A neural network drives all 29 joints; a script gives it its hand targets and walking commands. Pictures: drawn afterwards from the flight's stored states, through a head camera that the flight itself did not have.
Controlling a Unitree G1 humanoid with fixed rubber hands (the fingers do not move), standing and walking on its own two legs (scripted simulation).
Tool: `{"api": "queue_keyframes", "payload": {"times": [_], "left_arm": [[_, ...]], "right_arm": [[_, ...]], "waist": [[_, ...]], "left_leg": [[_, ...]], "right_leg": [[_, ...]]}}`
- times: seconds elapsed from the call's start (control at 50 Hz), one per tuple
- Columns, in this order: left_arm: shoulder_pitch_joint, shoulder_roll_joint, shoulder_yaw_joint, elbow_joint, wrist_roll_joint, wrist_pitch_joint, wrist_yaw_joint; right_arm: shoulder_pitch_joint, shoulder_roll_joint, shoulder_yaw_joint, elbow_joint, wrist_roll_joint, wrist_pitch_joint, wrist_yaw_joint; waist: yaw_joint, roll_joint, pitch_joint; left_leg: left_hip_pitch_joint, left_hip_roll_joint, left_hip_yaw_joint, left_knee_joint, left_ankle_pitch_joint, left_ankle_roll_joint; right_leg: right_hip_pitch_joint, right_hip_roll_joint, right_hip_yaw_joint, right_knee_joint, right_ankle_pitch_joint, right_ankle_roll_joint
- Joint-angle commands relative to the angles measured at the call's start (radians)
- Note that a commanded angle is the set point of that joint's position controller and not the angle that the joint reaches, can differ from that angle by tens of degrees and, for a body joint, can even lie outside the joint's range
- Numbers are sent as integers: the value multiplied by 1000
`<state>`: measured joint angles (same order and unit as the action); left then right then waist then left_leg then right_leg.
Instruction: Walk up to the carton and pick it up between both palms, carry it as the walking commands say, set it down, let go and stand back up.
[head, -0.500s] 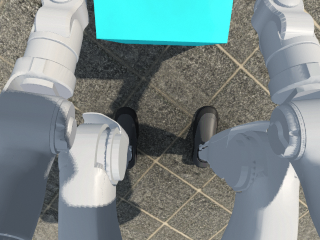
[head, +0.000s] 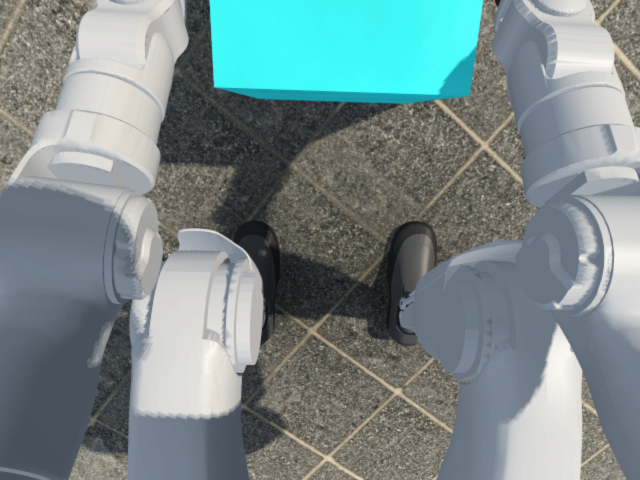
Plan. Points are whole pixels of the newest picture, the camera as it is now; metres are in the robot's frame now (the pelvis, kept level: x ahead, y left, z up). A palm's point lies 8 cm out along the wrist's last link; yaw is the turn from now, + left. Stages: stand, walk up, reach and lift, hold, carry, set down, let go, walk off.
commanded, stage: reach and lift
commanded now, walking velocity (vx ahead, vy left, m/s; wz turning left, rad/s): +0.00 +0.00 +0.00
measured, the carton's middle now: out of the picture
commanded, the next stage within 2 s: none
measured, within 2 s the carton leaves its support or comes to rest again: leaves its support in 0.42 s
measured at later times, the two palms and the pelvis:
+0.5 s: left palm out of the picture +0.55 +0.17 -0.19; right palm out of the picture +0.56 -0.12 -0.18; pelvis -0.01 +0.00 +0.00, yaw +1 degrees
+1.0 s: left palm out of the picture +0.56 +0.18 -0.12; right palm out of the picture +0.55 -0.11 -0.13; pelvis -0.01 +0.00 +0.00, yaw +2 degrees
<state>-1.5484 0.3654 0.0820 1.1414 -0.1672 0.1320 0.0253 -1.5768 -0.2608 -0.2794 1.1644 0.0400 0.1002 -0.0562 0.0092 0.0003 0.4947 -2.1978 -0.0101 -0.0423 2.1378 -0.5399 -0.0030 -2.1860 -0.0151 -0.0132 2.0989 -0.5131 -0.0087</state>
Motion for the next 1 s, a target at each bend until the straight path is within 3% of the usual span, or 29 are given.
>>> {"api": "queue_keyframes", "payload": {"times": [0.0, 0.16, 0.34, 0.38, 0.44, 0.5, 0.7, 0.84, 0.98], "left_arm": [[-567, -895, -203, -265, -8, 2, -267], [-622, -946, -254, -324, -44, -3, -252], [-770, -981, -317, -515, -114, -2, -210], [-789, -995, -326, -541, -118, 11, -204], [-806, -1013, -317, -541, -99, 37, -207], [-857, -1046, -334, -610, -107, 59, -207], [-786, -1153, -248, -497, -48, 122, -233], [-828, -1193, -279, -597, -58, 141, -222], [-722, -1264, -256, -515, -26, 176, -222]], "right_arm": [[-335, 944, 201, -132, 25, 69, 238], [-366, 973, 226, -167, 44, 69, 238], [-486, 1025, 312, -338, 120, 76, 197], [-507, 1031, 320, -373, 128, 85, 186], [-495, 1059, 301, -331, 105, 115, 189], [-526, 1085, 302, -386, 113, 137, 192], [-588, 1141, 242, -436, 52, 182, 214], [-583, 1169, 271, -503, 61, 210, 222], [-591, 1147, 262, -537, 39, 226, 236]], "waist": [[-76, 73, -1130], [-98, 98, -1268], [-97, 83, -1762], [-98, 84, -1855], [-109, 84, -1856], [-117, 101, -1963], [-129, 70, -1927], [-137, 92, -2126], [-153, 102, -2070]], "left_leg": [[349, -81, 58, -98, 177, 1], [440, -84, 59, -94, 237, -3], [645, -100, 90, -86, 380, -10], [689, -101, 96, -90, 384, -13], [683, -102, 103, -108, 310, -9], [737, -105, 109, -124, 301, -11], [686, -116, 114, -167, 188, -4], [813, -120, 120, -177, 261, -13], [823, -126, 107, -209, 226, -13]], "right_leg": [[479, 130, -8, -32, 239, -21], [507, 129, -19, -29, 274, -28], [745, 134, -35, -37, 416, -10], [787, 136, -40, -42, 422, -10], [773, 136, -49, -58, 346, -14], [810, 140, -57, -75, 337, -11], [785, 143, -63, -135, 230, -10], [851, 150, -73, -150, 292, -3], [781, 151, -79, -180, 233, -5]]}}
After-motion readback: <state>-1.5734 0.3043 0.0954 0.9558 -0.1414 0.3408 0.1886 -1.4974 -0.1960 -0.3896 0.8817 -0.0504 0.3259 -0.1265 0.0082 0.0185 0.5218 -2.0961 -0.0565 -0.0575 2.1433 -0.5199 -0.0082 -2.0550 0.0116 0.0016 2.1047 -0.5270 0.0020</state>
